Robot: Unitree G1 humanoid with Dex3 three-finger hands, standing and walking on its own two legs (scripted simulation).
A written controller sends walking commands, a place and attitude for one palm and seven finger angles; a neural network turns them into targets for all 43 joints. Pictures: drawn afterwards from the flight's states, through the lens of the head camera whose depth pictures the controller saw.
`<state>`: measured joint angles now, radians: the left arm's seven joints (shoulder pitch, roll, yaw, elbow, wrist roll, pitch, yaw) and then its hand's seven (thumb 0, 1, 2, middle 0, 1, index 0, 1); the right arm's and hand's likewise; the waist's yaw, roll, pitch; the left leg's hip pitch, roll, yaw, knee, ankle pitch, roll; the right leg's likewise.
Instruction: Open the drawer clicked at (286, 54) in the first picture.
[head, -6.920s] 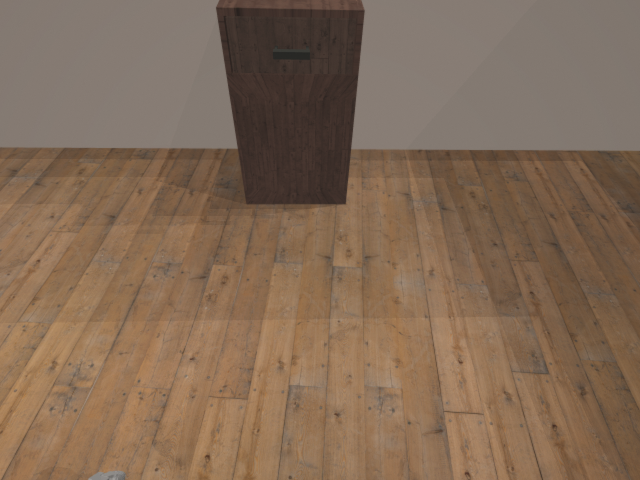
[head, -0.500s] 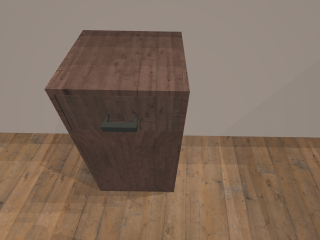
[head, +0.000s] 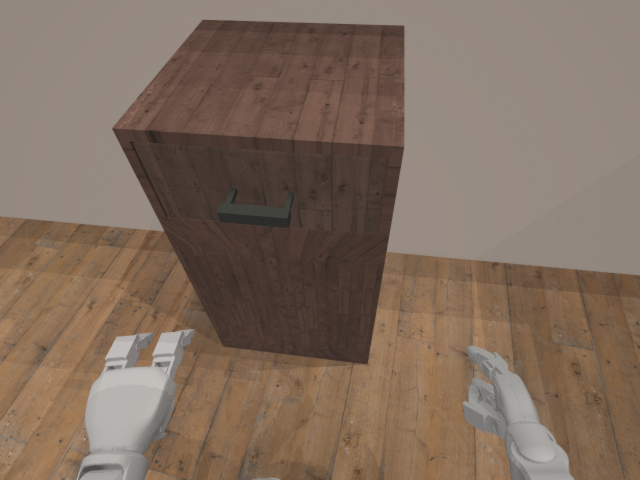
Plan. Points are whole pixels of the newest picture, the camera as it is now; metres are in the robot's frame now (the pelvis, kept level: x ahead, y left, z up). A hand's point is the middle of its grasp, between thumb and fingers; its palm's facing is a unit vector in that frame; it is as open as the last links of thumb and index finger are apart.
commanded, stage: raise the hand with hooked fingers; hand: left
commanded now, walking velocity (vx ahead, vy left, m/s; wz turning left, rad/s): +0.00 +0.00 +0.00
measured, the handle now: (258, 205) +0.53 +0.21 -0.01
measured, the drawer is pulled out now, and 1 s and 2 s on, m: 0.00 0.00 0.00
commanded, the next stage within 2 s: move the hooked fingers above the handle in 1.32 s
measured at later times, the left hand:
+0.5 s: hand (152, 314) +0.27 +0.26 +0.06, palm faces +0.07 -0.09 -0.99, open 12.5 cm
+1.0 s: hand (131, 243) +0.32 +0.29 +0.12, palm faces +0.05 -0.06 -1.00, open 13.8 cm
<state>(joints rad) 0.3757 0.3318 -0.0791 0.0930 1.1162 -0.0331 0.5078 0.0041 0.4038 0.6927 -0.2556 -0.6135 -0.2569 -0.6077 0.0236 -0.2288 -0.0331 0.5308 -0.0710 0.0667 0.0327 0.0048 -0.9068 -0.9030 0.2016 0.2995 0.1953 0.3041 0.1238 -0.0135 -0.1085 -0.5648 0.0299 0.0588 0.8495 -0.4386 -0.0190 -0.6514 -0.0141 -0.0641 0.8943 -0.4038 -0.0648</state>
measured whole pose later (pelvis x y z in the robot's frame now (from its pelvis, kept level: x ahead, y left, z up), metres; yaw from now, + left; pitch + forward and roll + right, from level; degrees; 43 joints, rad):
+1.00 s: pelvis +0.02 +0.04 +0.04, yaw +0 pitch +1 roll +0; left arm -0.13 0.45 -0.08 0.12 0.97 0.05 0.09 0.00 -0.49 0.30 -0.32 -1.20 -0.32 -1.19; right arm 0.13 -0.22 0.01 0.63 0.00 0.12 -0.01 0.01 -0.90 -0.90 0.21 0.30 0.20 0.30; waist 0.10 0.07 -0.01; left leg -0.21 -0.01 0.06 0.48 -0.29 0.03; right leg -0.28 -0.03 -0.06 0.49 -0.24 0.00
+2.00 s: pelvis +0.02 +0.02 +0.04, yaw +0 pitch +6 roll +1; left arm -0.32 0.40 -0.13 0.43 1.01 -0.01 0.17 0.00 -0.49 0.30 -0.32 -1.20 -0.32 -1.20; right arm 0.21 -0.26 -0.04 0.66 0.02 0.11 -0.02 0.01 -0.91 -0.90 0.20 0.30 0.20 0.30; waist 0.05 0.05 -0.04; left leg -0.32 0.00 0.07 0.52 -0.30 0.01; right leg -0.40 -0.02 -0.05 0.56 -0.26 -0.03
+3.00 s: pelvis +0.02 +0.04 +0.03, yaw -1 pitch +14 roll +0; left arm -0.73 0.32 -0.13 0.99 1.08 0.04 0.36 0.00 -0.49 0.30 -0.32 -1.20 -0.32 -1.20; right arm 0.32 -0.24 -0.07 0.71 -0.01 0.11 0.00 0.00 -0.91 -0.90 0.20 0.30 0.20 0.30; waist -0.07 0.04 -0.11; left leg -0.54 0.01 0.08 0.64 -0.35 0.02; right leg -0.61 -0.01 -0.03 0.65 -0.29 -0.01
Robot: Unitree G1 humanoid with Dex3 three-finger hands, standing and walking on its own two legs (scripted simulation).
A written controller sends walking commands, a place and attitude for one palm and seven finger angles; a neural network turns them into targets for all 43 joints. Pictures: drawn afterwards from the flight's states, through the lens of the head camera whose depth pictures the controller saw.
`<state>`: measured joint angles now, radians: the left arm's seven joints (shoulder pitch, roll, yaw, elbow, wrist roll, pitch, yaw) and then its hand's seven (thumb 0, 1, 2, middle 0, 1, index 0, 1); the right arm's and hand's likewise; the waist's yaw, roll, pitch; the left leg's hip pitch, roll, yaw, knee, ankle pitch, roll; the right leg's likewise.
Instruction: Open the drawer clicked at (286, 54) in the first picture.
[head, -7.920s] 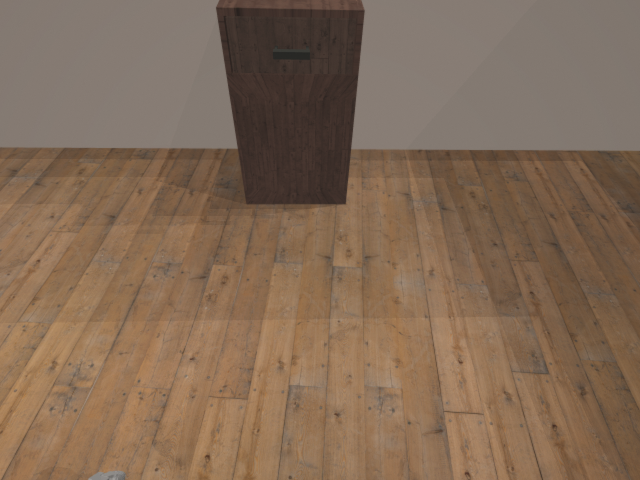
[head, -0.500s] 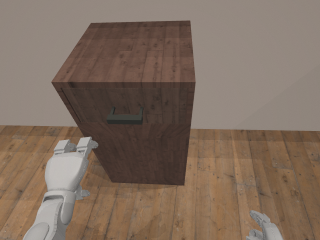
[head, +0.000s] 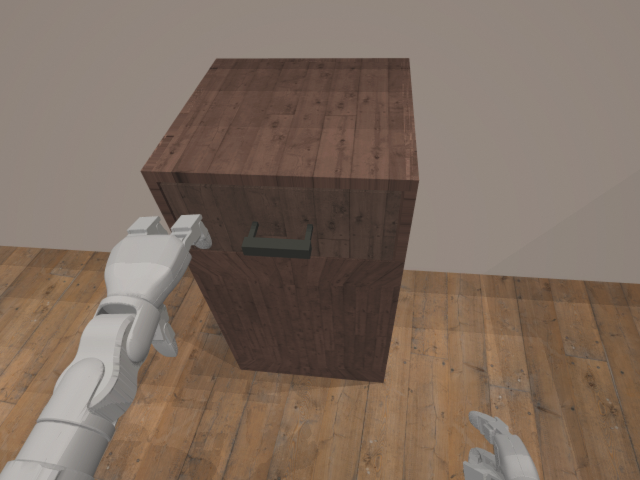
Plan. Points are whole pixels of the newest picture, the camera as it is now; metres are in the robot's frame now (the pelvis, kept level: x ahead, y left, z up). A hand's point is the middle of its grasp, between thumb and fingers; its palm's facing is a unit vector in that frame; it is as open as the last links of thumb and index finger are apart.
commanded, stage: raise the hand with hooked fingers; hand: left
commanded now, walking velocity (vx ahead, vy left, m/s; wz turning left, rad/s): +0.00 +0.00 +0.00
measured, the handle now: (279, 238) +0.51 +0.16 -0.05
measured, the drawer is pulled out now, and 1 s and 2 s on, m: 0.00 0.00 0.00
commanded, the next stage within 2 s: move the hooked fingers above the handle in 0.32 s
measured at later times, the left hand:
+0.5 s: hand (188, 294) +0.31 +0.22 +0.07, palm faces +0.03 -0.08 -1.00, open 13.9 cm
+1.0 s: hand (226, 274) +0.36 +0.19 +0.04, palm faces -0.02 -0.06 -1.00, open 13.9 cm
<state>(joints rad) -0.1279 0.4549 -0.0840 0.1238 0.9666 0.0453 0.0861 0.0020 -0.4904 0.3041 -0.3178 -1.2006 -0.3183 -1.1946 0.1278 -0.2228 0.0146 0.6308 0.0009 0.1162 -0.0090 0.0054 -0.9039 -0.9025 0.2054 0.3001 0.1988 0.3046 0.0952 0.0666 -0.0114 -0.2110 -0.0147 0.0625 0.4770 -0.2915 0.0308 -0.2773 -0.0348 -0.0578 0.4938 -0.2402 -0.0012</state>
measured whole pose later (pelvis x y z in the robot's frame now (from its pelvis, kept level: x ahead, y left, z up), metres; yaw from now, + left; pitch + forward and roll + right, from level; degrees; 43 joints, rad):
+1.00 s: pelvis +0.00 -0.02 +0.00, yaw -1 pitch +6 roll +1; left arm -0.32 0.40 -0.13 0.43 1.01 -0.01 0.17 0.00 -0.49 0.30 -0.32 -1.20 -0.32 -1.20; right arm 0.21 -0.26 -0.04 0.66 0.02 0.11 -0.02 0.01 -0.91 -0.90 0.20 0.30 0.20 0.30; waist 0.05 0.05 -0.04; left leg -0.32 0.00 0.07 0.52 -0.30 0.01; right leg -0.40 -0.02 -0.05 0.56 -0.26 -0.03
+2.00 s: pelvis +0.00 -0.01 -0.02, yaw -2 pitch +14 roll +0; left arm -0.73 0.32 -0.13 0.99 1.08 0.04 0.36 0.00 -0.49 0.30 -0.32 -1.20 -0.32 -1.20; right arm 0.32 -0.24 -0.07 0.71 -0.01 0.11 0.00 0.00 -0.91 -0.90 0.20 0.30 0.20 0.30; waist -0.07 0.04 -0.11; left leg -0.54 0.01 0.08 0.64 -0.35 0.02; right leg -0.61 -0.01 -0.03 0.65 -0.29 -0.01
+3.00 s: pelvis +0.01 -0.01 -0.02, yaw -1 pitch +16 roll +0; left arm -0.71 0.31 -0.11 1.02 1.10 0.03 0.42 0.00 -0.49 0.30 -0.32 -1.20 -0.32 -1.20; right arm 0.32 -0.24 -0.07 0.72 -0.01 0.10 0.01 0.00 -0.91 -0.90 0.20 0.30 0.20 0.30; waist -0.07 0.04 -0.12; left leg -0.59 0.02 0.08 0.68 -0.38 0.02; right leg -0.66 -0.01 -0.04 0.68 -0.31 -0.02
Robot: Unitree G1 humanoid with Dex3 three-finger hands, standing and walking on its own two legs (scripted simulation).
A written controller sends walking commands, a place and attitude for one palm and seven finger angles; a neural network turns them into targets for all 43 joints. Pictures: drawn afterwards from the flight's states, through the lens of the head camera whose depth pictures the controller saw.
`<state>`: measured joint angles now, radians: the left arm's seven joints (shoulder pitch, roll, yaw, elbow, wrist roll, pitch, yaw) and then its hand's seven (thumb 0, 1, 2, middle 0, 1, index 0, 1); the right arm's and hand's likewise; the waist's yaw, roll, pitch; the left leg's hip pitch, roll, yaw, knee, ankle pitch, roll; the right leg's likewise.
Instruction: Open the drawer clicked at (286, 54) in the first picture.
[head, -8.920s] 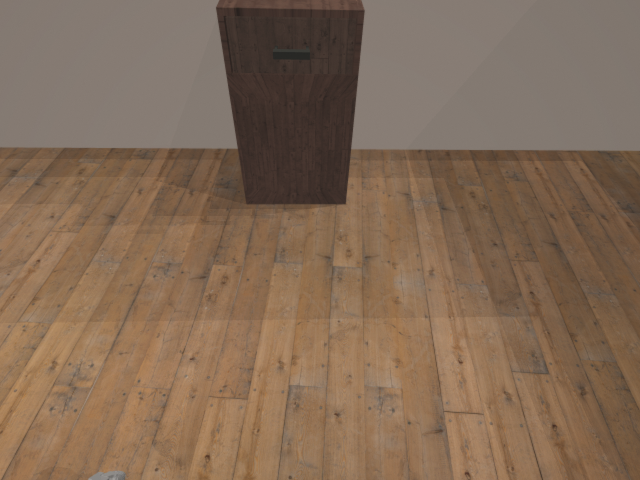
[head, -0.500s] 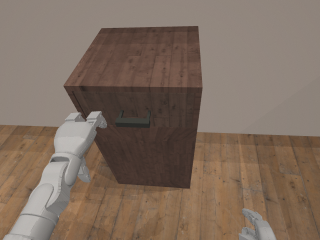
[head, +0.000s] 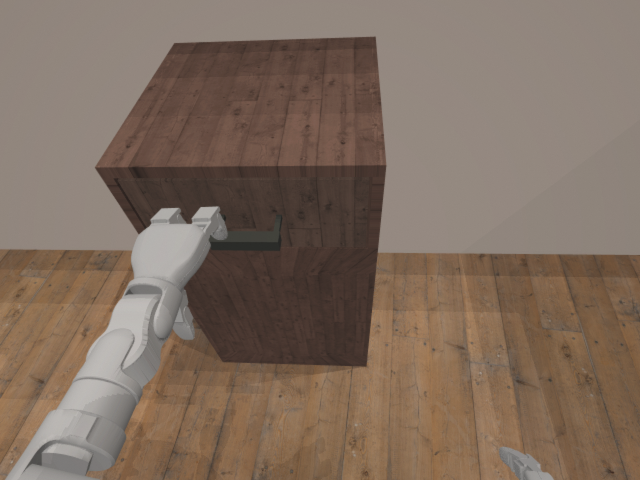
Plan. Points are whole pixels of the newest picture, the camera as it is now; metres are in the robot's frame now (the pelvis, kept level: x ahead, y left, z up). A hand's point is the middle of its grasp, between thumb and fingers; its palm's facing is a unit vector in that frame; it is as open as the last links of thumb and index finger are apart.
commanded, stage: move the hooked fingers above the handle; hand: left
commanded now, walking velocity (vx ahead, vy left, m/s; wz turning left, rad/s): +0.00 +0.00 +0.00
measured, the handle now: (247, 230) +0.51 +0.19 -0.04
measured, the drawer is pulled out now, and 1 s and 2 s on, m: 0.00 0.00 0.00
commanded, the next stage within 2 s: lower the fingers behind the handle in 1.62 s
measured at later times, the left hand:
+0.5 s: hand (213, 251) +0.41 +0.20 +0.03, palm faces -0.03 -0.04 -1.00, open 13.9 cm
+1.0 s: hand (239, 234) +0.46 +0.18 +0.01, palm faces -0.03 -0.03 -1.00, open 13.9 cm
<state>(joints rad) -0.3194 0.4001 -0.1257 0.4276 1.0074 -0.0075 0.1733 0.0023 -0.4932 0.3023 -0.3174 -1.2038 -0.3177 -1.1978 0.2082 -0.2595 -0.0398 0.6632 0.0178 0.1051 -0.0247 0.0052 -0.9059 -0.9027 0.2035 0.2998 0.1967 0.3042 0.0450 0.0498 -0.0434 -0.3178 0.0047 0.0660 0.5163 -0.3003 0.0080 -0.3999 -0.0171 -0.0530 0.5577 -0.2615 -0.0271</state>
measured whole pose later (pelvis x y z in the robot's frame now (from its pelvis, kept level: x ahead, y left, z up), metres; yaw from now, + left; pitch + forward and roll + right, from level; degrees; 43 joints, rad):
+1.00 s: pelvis +0.00 +0.01 -0.01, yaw -1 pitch +14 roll +0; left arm -0.73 0.32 -0.13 0.99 1.08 0.04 0.36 0.00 -0.49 0.30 -0.32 -1.20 -0.32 -1.20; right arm 0.32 -0.24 -0.07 0.71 -0.01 0.11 0.00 0.00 -0.91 -0.90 0.20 0.30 0.20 0.30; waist -0.07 0.04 -0.11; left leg -0.54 0.01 0.08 0.64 -0.35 0.02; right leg -0.61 -0.01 -0.03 0.65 -0.29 -0.01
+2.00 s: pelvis +0.01 +0.01 -0.02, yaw -1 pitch +16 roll +0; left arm -0.71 0.31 -0.11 1.02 1.10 0.03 0.42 0.00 -0.49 0.30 -0.32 -1.20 -0.32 -1.20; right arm 0.32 -0.24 -0.07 0.72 -0.01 0.10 0.01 0.00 -0.91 -0.90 0.20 0.30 0.20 0.30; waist -0.07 0.04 -0.12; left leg -0.59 0.02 0.08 0.68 -0.38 0.02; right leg -0.66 -0.01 -0.04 0.68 -0.31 -0.02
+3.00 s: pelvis -0.01 +0.01 -0.05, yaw -1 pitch +23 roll -1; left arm -0.78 0.32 -0.09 1.12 1.12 0.05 0.51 0.00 -0.49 0.30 -0.31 -1.20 -0.32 -1.20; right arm 0.31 -0.24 -0.06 0.73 -0.04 0.09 0.02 0.00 -0.91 -0.90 0.20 0.30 0.20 0.30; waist -0.11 0.05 -0.17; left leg -0.85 0.03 0.06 0.92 -0.46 0.03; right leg -0.91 -0.01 -0.05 0.89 -0.37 -0.01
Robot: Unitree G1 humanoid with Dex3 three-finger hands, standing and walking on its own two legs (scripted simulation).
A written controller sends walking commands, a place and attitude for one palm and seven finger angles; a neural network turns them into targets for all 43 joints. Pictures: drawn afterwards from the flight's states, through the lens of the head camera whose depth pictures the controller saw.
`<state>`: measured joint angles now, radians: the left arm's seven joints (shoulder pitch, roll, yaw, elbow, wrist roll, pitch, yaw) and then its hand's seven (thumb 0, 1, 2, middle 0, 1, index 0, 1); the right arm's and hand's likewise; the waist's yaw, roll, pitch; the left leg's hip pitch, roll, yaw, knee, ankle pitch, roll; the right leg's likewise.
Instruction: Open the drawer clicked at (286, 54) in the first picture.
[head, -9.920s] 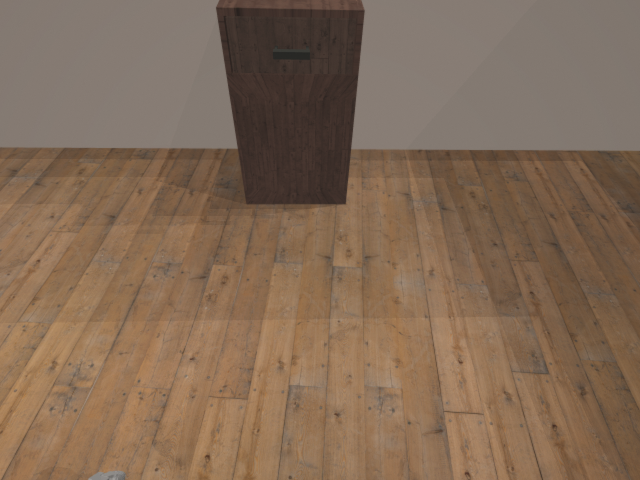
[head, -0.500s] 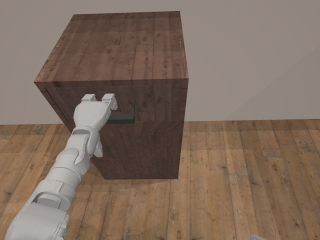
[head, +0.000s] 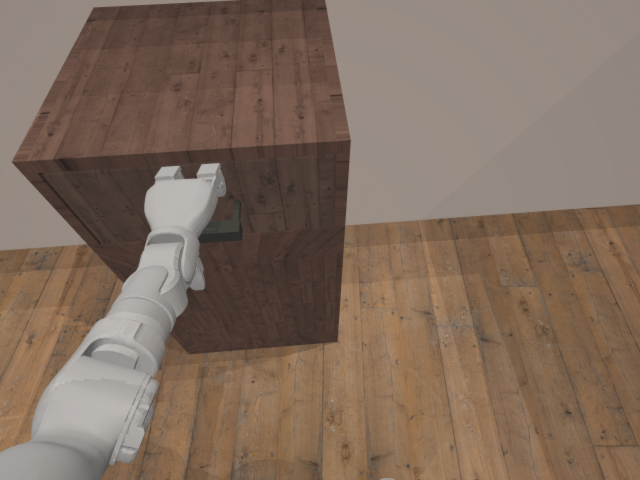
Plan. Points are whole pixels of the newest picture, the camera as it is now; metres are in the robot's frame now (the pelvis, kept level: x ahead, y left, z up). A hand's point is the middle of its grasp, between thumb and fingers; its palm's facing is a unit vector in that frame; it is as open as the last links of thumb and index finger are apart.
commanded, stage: move the hooked fingers above the handle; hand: left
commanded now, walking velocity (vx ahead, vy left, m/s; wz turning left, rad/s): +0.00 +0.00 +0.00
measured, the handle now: (203, 221) +0.50 +0.19 -0.03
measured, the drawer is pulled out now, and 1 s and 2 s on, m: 0.00 0.00 0.00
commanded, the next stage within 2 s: lower the fingers behind the handle in 0.62 s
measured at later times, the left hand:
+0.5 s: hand (198, 230) +0.44 +0.17 +0.03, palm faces -0.02 -0.02 -1.00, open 13.9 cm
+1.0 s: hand (200, 238) +0.45 +0.17 +0.00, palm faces -0.05 -0.03 -1.00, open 13.9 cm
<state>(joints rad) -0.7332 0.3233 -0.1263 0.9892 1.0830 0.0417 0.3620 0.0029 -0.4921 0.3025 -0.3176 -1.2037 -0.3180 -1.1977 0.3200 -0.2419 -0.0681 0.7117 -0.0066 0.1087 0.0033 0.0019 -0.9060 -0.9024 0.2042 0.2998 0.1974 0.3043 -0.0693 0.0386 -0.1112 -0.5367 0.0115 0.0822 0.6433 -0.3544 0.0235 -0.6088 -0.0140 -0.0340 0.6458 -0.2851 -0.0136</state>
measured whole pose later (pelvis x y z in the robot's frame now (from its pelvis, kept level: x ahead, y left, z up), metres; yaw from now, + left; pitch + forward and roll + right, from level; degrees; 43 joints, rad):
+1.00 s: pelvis +0.00 +0.00 +0.00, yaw +0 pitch +16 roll +0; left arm -0.71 0.31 -0.11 1.02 1.10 0.03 0.42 0.00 -0.49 0.30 -0.32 -1.20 -0.32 -1.20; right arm 0.32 -0.24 -0.07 0.72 -0.01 0.10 0.01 0.00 -0.91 -0.90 0.20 0.30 0.20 0.30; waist -0.07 0.04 -0.12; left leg -0.59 0.02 0.08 0.68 -0.38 0.02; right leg -0.66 -0.01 -0.04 0.68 -0.31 -0.02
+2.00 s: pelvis -0.01 +0.00 -0.04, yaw +0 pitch +23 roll -1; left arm -0.78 0.32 -0.09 1.12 1.12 0.05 0.51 0.00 -0.49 0.30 -0.31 -1.20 -0.32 -1.20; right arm 0.31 -0.24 -0.06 0.73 -0.04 0.09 0.02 0.00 -0.91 -0.90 0.20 0.30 0.20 0.30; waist -0.11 0.05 -0.17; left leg -0.85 0.03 0.06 0.92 -0.46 0.03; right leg -0.91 -0.01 -0.05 0.89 -0.37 -0.01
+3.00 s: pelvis -0.01 +0.01 -0.04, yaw +0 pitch +22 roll -1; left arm -0.76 0.31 -0.09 1.09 1.11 0.05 0.50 0.00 0.62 0.78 -0.35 -1.32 -0.40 -1.32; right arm 0.32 -0.24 -0.06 0.73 -0.04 0.09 0.03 0.00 -0.91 -0.90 0.20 0.30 0.20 0.30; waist -0.10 0.05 -0.17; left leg -0.84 0.02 0.07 0.92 -0.47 0.03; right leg -0.90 -0.01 -0.04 0.88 -0.38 -0.01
